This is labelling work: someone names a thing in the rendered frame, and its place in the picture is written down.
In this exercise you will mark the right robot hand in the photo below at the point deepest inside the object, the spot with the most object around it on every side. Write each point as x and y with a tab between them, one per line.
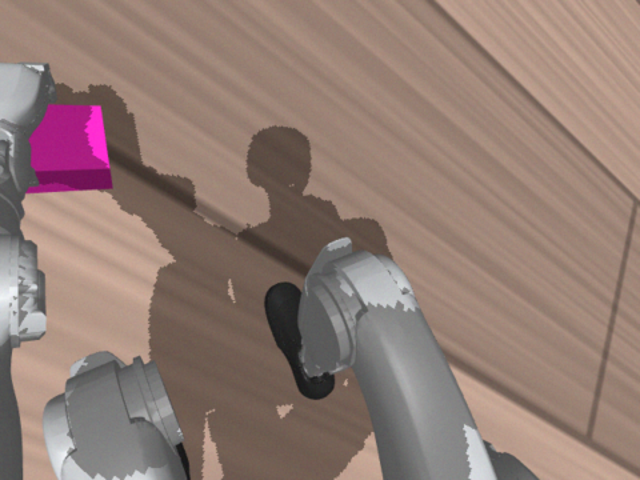
508	467

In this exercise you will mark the left robot arm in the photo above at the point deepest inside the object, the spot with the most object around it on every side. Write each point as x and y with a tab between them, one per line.
22	290

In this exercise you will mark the carton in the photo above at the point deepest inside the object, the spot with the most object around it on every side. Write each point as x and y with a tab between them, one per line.
69	150

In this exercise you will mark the left robot hand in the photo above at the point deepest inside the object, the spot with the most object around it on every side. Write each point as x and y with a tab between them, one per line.
26	89

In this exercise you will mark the right robot foot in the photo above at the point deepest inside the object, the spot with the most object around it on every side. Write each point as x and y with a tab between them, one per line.
281	306

